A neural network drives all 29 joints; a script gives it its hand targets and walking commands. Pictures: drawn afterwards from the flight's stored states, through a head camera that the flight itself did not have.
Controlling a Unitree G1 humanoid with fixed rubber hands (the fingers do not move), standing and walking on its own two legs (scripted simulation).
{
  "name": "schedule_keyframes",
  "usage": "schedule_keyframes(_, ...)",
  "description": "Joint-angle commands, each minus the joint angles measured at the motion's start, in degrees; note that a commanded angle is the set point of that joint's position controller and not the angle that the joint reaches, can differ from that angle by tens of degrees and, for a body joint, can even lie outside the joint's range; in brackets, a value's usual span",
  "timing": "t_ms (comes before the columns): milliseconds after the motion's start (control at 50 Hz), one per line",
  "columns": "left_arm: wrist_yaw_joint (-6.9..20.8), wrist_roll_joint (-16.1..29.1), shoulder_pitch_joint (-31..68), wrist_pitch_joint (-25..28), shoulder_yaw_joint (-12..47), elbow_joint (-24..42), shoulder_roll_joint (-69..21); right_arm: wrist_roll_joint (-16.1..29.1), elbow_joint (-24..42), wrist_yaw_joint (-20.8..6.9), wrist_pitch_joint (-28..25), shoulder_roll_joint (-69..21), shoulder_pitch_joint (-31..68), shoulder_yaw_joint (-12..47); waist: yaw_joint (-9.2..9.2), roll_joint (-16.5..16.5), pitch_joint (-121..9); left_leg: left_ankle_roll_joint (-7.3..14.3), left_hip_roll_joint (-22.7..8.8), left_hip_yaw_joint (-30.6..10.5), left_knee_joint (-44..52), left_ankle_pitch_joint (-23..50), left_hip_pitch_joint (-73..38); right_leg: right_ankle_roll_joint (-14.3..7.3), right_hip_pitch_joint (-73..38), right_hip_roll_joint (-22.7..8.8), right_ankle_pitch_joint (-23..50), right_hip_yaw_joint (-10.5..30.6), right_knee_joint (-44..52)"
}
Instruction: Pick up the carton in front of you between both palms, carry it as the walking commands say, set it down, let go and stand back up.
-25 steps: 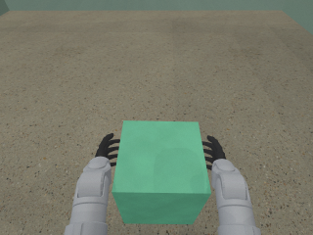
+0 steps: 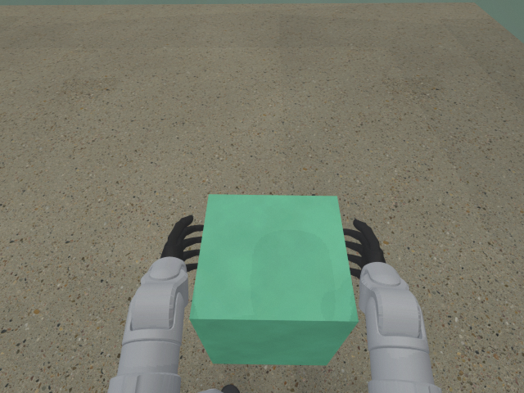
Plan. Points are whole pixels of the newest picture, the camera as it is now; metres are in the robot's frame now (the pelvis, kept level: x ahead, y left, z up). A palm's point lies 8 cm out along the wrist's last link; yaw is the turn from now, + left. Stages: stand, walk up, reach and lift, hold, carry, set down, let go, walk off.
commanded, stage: carry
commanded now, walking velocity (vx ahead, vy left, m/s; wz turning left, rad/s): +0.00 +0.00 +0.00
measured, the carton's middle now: (271, 285) +0.30 +0.00 -0.05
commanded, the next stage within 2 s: none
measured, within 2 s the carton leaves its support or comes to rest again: neither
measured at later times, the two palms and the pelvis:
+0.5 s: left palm (196, 169) +0.47 +0.13 +0.07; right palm (360, 171) +0.47 -0.17 +0.07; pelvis +0.17 -0.01 +0.01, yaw -1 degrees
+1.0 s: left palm (191, 162) +0.53 +0.16 +0.03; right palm (338, 160) +0.53 -0.14 +0.04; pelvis +0.24 +0.01 +0.02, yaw -1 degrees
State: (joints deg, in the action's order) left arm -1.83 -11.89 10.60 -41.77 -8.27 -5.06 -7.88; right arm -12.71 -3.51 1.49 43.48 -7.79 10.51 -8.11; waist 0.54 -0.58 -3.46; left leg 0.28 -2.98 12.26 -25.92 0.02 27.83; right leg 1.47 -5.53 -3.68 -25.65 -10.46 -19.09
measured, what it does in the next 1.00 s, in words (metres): walks ahead: left foot, then right foot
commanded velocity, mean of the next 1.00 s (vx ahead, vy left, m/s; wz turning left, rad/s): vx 0.00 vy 0.00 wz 0.00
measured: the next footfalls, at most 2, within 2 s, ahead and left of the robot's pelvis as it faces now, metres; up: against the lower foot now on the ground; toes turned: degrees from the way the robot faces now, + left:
left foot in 0.02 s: +0.18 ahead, +0.11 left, +0.00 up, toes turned +12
right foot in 0.22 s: +0.12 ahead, -0.12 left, +0.00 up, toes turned -9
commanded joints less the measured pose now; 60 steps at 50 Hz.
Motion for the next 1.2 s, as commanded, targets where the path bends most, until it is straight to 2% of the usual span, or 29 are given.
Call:
schedule_keyframes(0,11.65,11.77,19.24,1.74,30.41,-1.11,-49.93,14.60,-0.56,-12.15,-4.43,-47.38,23.19,31.69,1.05,-8.31,-23.28,16.42,-22.21,-28.00,2.88,38.67,-44.00,1.67,32.56,2.13,-6.48,6.03,-43.19)
schedule_keyframes(20,11.72,11.94,20.59,2.64,31.42,-1.84,-50.68,13.90,-2.37,-12.43,-4.98,-49.22,22.55,30.34,0.83,-6.74,-22.68,16.06,-23.36,-28.46,4.16,39.95,-41.51,-0.33,33.50,0.73,-6.02,9.99,-44.59)
schedule_keyframes(80,12.38,14.91,24.81,5.14,37.24,4.24,-55.58,18.11,5.54,-13.80,-8.20,-55.09,28.94,34.62,0.09,-6.60,-23.44,6.54,-14.09,-11.12,6.98,32.85,-35.30,-1.37,23.90,-2.62,-3.45,8.49,-20.35)
schedule_keyframes(140,12.58,15.37,23.42,5.16,37.34,6.41,-54.02,16.84,3.07,-13.91,-7.20,-52.84,23.89,35.32,-0.61,-10.89,-25.42,5.70,-11.47,-6.45,5.19,19.46,-31.98,-0.61,16.59,0.11,4.88,3.98,-5.10)
schedule_keyframes(240,12.90,15.46,21.46,3.21,37.63,6.25,-51.27,14.67,4.06,-13.22,-5.91,-48.70,23.00,35.84,-0.30,3.31,-20.13,1.54,-5.83,-4.70,1.66,0.66,-22.13,-2.87,12.53,-7.98,32.55,10.40,-1.68)
schedule_keyframes(280,12.31,14.36,25.44,2.18,37.07,7.48,-49.07,14.29,5.92,-12.73,-5.07,-45.26,25.82,34.81,-0.28,0.07,-18.62,1.88,-6.23,-4.54,1.09,2.53,-22.39,-3.22,13.78,-8.06,36.62,8.87,-4.42)
schedule_keyframes(320,12.25,16.00,23.79,1.85,37.31,5.11,-49.95,14.98,7.68,-12.16,-4.44,-46.13,25.33,36.59,-0.31,2.93,-19.62,1.75,-7.18,-4.95,-2.54,16.66,-22.58,-1.86,9.27,-6.99,44.78,6.75,-5.80)
schedule_keyframes(340,11.46,12.86,21.45,1.09,32.33,3.65,-44.96,13.46,4.24,-11.90,-3.15,-43.76,23.42,34.11,-0.84,7.35,-17.47,0.55,-5.34,-3.58,-2.24,13.61,-20.06,-0.70,9.87,-7.78,51.33,7.58,-6.57)
schedule_keyframes(420,11.05,10.81,16.73,0.29,29.43,-2.19,-45.48,12.42,1.16,-11.61,-3.05,-42.29,23.76,31.38,-0.84,3.42,-19.97,0.30,-5.30,-3.12,-6.09,20.00,-19.28,-2.37,6.28,-7.91,61.32,7.23,-10.07)
schedule_keyframes(520,11.23,8.89,20.56,1.83,25.56,-3.14,-46.33,11.57,-2.79,-12.29,-3.76,-44.98,25.77,29.42,-1.33,7.92,-15.50,-1.95,-1.46,0.21,-4.06,13.32,-14.83,-2.19,5.75,-5.18,71.51,4.97,-11.41)
schedule_keyframes(560,11.97,13.66,27.02,2.28,32.26,1.98,-51.00,13.35,-1.46,-12.79,-4.36,-47.19,25.51,30.04,-0.88,-0.92,-16.81,-0.62,-1.78,-2.14,-1.84,21.55,-23.26,-1.57,10.92,-5.55,60.94,5.02,-12.63)
schedule_keyframes(600,11.83,15.01,30.02,2.78,33.61,6.14,-52.42,15.59,2.44,-12.87,-4.87,-50.17,29.69,33.45,-0.67,-0.35,-15.49,0.73,-3.78,-2.29,-3.86,38.62,-30.79,0.10,18.33,-1.13,46.16,1.18,-9.41)
schedule_keyframes(640,11.73,14.46,27.17,2.05,34.40,1.29,-53.45,15.38,5.73,-12.41,-5.23,-48.57,33.64,35.21,-0.56,-6.76,-17.62,2.13,-5.02,-3.20,-7.47,47.18,-40.95,0.76,23.29,0.55,36.31,-0.33,-2.76)
schedule_keyframes(660,12.30,15.35,26.76,1.76,36.21,1.81,-54.43,17.16,4.90,-12.50,-4.44,-48.79,32.37,36.21,-0.57,-6.02,-15.50,2.17,-5.64,-3.47,-8.94,48.61,-37.72,0.38,19.92,1.78,32.66,-0.86,2.68)
schedule_keyframes(680,12.52,16.46,30.15,1.87,35.26,4.69,-51.75,16.94,0.44,-12.71,-3.55,-50.45,27.33,35.15,-0.58,-2.32,-15.96,1.68,-2.40,-0.56,-13.06,42.46,-32.70,0.22,12.37,2.35,40.50,-1.30,7.09)
schedule_keyframes(720,12.20,14.88,29.62,1.52,34.22,5.16,-48.97,14.74,2.31,-12.43,-3.48,-48.33,27.56,34.74,-0.91,9.16,-14.62,-0.32,1.76,0.43,-7.68,-6.90,-6.78,-2.57,-10.76,-3.09,72.26,4.51,-1.44)
schedule_keyframes(740,12.11,14.81,25.25,0.64,34.35,1.92,-50.83,13.85,2.58,-12.35,-3.12,-47.03,24.47,33.12,-2.57,13.49,-13.91,-0.19,4.44,1.70,-7.66,-21.85,9.86,-5.79,-25.36,-7.07,92.94,8.43,-8.74)
schedule_keyframes(760,11.82,14.12,20.13,0.22,33.64,0.92,-49.82,13.38,3.52,-12.30,-2.64,-45.83,23.93,34.46,-3.62,16.57,-11.33,0.70,5.58,2.40,-5.95,-26.03,13.63,-7.57,-26.41,-7.04,95.86,9.02,-10.70)
schedule_keyframes(800,11.56,13.38,20.98,0.03,35.17,4.54,-48.87,13.47,1.10,-12.16,-1.73,-45.65,20.79,33.54,-3.05,10.36,-12.96,1.14,3.65,-0.38,4.55,-15.70,1.20,-7.11,-15.66,-7.26,80.14,7.70,-11.34)
schedule_keyframes(840,11.89,12.28,18.47,-0.08,31.50,-0.88,-48.84,10.87,0.58,-12.63,-2.57,-45.31,21.02,31.84,-1.16,1.55,-16.06,1.66,-2.04,-5.11,9.02,19.41,-31.06,-2.75,12.24,-5.20,46.57,4.76,-14.78)
schedule_keyframes(860,11.99,11.93,16.49,0.31,32.91,2.14,-49.08,11.60,2.40,-12.56,-2.88,-46.56,18.28,33.28,0.17,-4.59,-21.70,5.88,-10.61,-12.14,-2.51,52.90,-48.35,-0.27,25.31,-1.44,21.12,1.81,-20.39)
schedule_keyframes(880,12.38,11.03,19.46,0.41,31.79,0.39,-49.89,10.32,2.62,-12.23,-2.99,-44.44,20.56,31.33,0.83,-9.75,-23.05,11.16,-15.24,-15.20,-3.64,69.56,-51.31,-1.15,30.72,2.69,-2.75,4.14,-25.74)
schedule_keyframes(920,12.44,15.84,23.43,1.28,36.46,4.26,-51.05,13.47,3.92,-11.81,-2.76,-46.29,19.88,31.80,0.49,-5.82,-22.19,11.10,-15.61,-16.29,-1.02,58.01,-43.34,-2.94,27.56,0.85,-6.73,9.32,-19.31)
schedule_keyframes(980,12.00,17.72,28.21,2.72,38.93,12.82,-53.10,17.16,8.88,-12.33,-3.90,-49.86,25.03,35.13,-0.27,-7.11,-21.21,8.64,-10.10,-9.83,-1.51,46.84,-40.35,-2.46,23.98,1.15,4.17,7.41,-7.21)
schedule_keyframes(1020,11.55,16.89,22.72,1.61,35.12,7.82,-50.39,16.53,8.62,-12.38,-3.78,-48.33,24.60,35.62,-0.83,-0.07,-21.41,6.37,-8.24,-6.93,-4.49,31.08,-30.14,-2.36,13.34,-1.54,23.42,5.97,-3.35)
schedule_keyframes(1060,10.81,16.31,23.41,2.29,34.87,9.01,-50.57,17.92,10.71,-11.93,-4.16,-47.44,28.95,38.23,-0.39,0.14,-24.35,3.92,-5.91,-5.70,-7.44,11.13,-22.69,-4.29,5.88,-5.61,49.01,11.11,-8.42)
schedule_keyframes(1080,10.61,13.89,23.34,1.67,33.70,5.89,-47.87,15.53,5.81,-12.12,-4.22,-45.67,26.63,33.90,0.14,3.19,-21.44,2.71,-5.08,-7.04,-3.84,2.50,-20.98,-5.01,7.28,-8.09,53.05,11.26,-9.77)
schedule_keyframes(1100,10.34,10.20,19.35,1.04,29.52,0.99,-45.65,13.05,2.84,-12.29,-3.94,-42.29,25.66,31.97,-0.18,1.83,-17.60,2.52,-3.69,-5.97,-2.04,-2.81,-19.66,-5.43,11.13,-7.83,48.21,12.42,-8.79)
schedule_keyframes(1180,11.35,10.96,23.05,2.57,29.96,0.56,-46.53,11.09,-5.13,-12.53,-4.04,-44.16,21.74,28.09,-0.30,-0.58,-17.49,2.96,-7.84,-9.85,-2.30,14.93,-23.14,-3.20,14.27,-3.88,26.49,9.05,-8.23)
